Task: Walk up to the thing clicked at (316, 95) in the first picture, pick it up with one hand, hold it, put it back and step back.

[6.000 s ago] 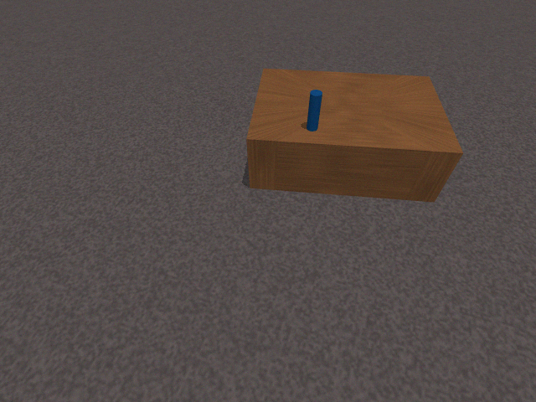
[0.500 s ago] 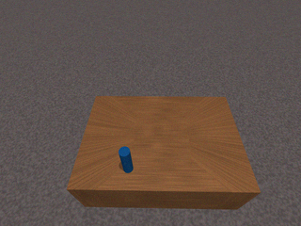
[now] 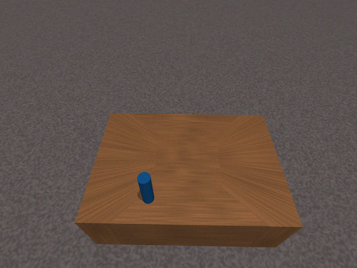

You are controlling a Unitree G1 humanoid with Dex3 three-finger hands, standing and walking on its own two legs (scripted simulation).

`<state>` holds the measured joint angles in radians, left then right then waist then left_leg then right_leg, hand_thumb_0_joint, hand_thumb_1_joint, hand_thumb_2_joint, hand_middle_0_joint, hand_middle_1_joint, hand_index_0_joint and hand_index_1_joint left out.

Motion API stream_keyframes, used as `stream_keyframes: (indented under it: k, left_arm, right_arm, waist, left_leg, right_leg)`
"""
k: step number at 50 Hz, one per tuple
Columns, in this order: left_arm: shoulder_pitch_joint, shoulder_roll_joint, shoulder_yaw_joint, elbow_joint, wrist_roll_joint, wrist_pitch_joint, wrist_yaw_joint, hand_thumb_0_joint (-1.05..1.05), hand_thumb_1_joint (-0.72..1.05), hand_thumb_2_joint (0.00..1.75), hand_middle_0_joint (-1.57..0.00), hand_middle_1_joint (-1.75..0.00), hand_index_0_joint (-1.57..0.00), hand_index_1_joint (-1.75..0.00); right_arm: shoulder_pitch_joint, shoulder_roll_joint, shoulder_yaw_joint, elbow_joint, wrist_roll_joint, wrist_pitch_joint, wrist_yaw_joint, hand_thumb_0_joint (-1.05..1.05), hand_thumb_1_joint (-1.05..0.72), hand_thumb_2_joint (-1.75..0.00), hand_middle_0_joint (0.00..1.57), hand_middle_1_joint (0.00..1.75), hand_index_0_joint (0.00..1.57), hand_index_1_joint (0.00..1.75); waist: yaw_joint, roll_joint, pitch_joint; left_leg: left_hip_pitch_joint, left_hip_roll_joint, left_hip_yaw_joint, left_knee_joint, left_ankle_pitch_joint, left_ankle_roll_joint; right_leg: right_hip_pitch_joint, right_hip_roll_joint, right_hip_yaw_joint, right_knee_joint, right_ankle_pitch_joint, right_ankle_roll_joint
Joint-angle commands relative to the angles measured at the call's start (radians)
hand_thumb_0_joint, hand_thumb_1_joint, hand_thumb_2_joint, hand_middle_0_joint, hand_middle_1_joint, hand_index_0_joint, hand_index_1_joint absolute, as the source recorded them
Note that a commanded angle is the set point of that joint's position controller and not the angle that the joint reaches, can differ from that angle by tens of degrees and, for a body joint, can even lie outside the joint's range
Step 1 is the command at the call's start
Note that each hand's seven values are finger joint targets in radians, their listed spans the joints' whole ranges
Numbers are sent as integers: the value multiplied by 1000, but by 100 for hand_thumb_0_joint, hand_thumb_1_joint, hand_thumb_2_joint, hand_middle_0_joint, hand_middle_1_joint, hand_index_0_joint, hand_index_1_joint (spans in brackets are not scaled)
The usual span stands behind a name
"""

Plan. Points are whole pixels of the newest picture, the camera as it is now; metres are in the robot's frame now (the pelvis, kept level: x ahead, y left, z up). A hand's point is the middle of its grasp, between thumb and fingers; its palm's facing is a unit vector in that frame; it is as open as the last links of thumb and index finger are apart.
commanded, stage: stand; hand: left
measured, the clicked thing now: (146, 188) +0.47 +0.16 -0.36
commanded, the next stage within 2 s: go down in 1.66 s
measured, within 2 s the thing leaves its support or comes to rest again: neither
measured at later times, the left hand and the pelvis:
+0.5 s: hand out of the picture +0.07 +0.25 -0.16, palm faces -0.05 -0.94 -0.33, open 7.4 cm; pelvis +0.01 +0.00 +0.00, yaw +0 degrees
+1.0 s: hand out of the picture +0.09 +0.25 -0.16, palm faces -0.04 -0.94 -0.33, open 7.4 cm; pelvis +0.02 +0.00 +0.00, yaw +0 degrees
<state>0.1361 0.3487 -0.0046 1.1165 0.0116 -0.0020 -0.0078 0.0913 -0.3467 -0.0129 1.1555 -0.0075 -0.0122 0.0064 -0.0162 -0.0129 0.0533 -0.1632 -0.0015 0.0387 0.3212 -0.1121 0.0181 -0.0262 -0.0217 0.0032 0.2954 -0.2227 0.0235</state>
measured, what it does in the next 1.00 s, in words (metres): stands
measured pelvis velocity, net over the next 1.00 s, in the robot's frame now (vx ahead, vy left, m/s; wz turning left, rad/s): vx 0.02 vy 0.00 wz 0.00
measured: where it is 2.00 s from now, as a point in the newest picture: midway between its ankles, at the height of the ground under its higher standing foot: outside the picture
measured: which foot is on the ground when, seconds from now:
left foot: down 0.00-1.00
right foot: down 0.00-1.00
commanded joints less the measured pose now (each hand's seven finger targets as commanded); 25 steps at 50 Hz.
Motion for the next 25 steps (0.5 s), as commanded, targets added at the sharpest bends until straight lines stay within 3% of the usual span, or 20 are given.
stream_keyframes:
  k: [1,6,15,20,22,25]
  left_arm:
    - [-37,206,42,-61,1,-27,16,0,90,90,-20,-30,-20,-30]
    - [-35,209,42,-62,0,-25,16,0,90,90,-20,-30,-20,-30]
    - [-25,209,39,-64,1,-25,17,0,90,90,-20,-30,-20,-30]
    - [-17,212,41,-61,1,-21,15,0,90,90,-20,-30,-20,-30]
    - [-17,214,42,-59,2,-21,14,0,90,90,-20,-30,-20,-30]
    - [-26,214,41,-67,3,-22,15,0,90,90,-20,-30,-20,-30]
  right_arm:
    - [-71,-212,-37,-67,1,-23,-9,0,-90,-90,20,30,20,30]
    - [-60,-217,-36,-63,2,-20,-11,0,-90,-90,20,30,20,30]
    - [-56,-218,-33,-61,2,-21,-10,0,-90,-90,20,30,20,30]
    - [-49,-226,-33,-61,3,-20,-11,0,-90,-90,20,30,20,30]
    - [-49,-223,-33,-62,3,-21,-11,0,-90,-90,20,30,20,30]
    - [-45,-220,-33,-63,1,-22,-12,0,-90,-90,20,30,20,30]
  waist:
    - [8,9,-70]
    - [6,11,-59]
    - [10,5,-62]
    - [10,29,-47]
    - [8,25,-39]
    - [8,10,-68]
  left_leg:
    - [102,137,-134,-33,91,7]
    - [91,133,-132,-37,45,4]
    - [96,139,-133,-30,115,9]
    - [72,132,-143,-59,-5,5]
    - [77,131,-144,-61,-3,3]
    - [96,135,-138,-42,93,6]
  right_leg:
    - [-100,-117,78,-68,76,-41]
    - [-109,-116,79,-72,48,-41]
    - [-103,-118,73,-60,91,-41]
    - [-108,-112,72,-61,27,-42]
    - [-122,-111,72,-56,25,-43]
    - [-103,-115,70,-54,69,-42]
